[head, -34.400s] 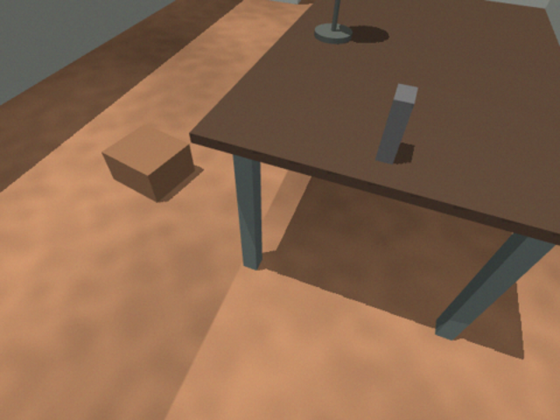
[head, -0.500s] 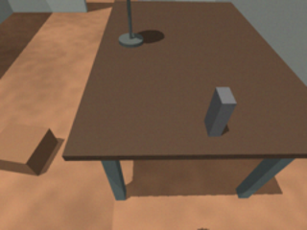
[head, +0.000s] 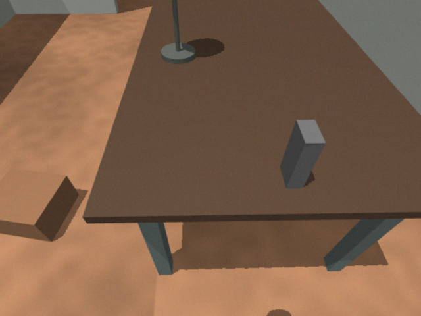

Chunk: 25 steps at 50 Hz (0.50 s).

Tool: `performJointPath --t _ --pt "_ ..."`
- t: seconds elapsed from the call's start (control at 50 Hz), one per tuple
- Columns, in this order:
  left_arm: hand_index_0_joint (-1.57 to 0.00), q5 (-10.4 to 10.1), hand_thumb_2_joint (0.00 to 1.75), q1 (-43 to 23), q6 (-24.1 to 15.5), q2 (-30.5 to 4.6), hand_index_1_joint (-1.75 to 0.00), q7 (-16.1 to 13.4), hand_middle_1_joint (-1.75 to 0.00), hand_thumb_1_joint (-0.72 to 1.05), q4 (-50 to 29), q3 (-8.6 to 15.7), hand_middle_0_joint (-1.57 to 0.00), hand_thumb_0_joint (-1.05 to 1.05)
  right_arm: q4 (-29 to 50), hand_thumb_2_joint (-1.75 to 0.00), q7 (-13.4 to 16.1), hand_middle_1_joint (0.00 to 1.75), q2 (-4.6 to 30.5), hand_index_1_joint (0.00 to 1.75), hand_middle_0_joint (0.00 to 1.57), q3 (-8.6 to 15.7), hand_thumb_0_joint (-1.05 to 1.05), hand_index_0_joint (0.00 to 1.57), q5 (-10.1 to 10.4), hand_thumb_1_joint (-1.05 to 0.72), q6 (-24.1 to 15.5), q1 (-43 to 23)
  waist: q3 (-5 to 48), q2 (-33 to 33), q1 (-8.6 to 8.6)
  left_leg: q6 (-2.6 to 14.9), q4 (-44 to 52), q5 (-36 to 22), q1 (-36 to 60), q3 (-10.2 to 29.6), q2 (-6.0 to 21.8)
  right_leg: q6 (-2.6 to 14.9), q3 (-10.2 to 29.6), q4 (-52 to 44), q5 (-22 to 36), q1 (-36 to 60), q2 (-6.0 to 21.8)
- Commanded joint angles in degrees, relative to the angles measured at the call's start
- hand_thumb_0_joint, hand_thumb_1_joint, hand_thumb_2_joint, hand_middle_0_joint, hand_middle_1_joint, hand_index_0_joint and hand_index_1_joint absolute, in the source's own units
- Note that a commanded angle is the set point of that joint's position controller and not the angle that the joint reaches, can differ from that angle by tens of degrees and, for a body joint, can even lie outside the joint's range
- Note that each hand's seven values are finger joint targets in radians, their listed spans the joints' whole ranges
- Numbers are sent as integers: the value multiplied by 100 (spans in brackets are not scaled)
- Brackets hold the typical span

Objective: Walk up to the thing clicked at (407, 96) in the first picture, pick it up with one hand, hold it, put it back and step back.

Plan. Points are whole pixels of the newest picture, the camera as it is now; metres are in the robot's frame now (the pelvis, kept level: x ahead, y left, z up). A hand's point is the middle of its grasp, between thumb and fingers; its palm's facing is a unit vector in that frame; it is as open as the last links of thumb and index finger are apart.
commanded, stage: stand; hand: right
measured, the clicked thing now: (299, 156) +0.46 -0.21 +0.02
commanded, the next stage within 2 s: step back in 0.62 s
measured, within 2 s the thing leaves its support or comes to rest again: neither
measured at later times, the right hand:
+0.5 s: hand out of the picture +0.07 -0.25 -0.16, palm faces -0.02 +0.94 -0.34, open 7.4 cm
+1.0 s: hand out of the picture +0.03 -0.27 -0.17, palm faces +0.00 +0.92 -0.40, open 7.4 cm
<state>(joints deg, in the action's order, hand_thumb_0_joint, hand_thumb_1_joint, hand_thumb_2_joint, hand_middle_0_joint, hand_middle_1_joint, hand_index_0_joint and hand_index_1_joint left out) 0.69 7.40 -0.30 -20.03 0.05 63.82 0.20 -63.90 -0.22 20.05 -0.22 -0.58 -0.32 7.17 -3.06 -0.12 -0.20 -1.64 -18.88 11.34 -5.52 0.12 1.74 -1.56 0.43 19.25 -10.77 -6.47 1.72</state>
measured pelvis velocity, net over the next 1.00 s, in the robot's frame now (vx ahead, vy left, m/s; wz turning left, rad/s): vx -0.06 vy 0.01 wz -0.01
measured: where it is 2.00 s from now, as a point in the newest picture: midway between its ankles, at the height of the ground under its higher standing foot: outside the picture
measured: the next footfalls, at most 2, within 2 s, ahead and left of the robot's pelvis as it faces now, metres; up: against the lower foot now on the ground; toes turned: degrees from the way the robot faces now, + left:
left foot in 1.08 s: -0.09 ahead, +0.15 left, +0.00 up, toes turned -2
right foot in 1.50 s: -0.13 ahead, -0.06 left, +0.00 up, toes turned -1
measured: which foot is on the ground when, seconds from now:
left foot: down 0.00-0.88, up 0.90-1.00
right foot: down 0.00-1.00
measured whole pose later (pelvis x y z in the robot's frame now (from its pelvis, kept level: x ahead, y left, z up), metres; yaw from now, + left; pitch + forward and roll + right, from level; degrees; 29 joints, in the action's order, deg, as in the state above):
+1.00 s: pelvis -0.06 +0.01 -0.02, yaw -1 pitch -1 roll +1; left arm 2.1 4.1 2.4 -21.7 -0.4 53.4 2.7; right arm -55.5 -0.7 23.8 3.7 0.4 3.4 5.1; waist -10.0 -0.7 -0.2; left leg 2.3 -53.5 30.2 -20.9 2.2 -2.9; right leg -0.8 2.5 35.3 -13.4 -20.9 3.2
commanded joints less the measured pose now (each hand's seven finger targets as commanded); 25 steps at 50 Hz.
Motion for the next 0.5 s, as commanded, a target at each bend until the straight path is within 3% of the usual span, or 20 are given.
performJointPath --t 0.0,0.48 --pt "-20 -11 90 -182 -121 -1260 -30 -61 -30 90 -320 215 -20 0 329 -90 72 30 1241 30 20 265 0 20 14 -90 -117 -185 451 -13 9 245 248 -1047 148 385 593 262 394 -204 1105 57 561" --pt "-20 -15 90 -177 -125 -1240 -30 -63 -30 90 -327 214 -20 0 344 -90 70 30 1227 30 20 275 0 20 7 -90 -102 -206 375 27 19 253 278 -926 97 337 568 256 423 -287 1124 80 564"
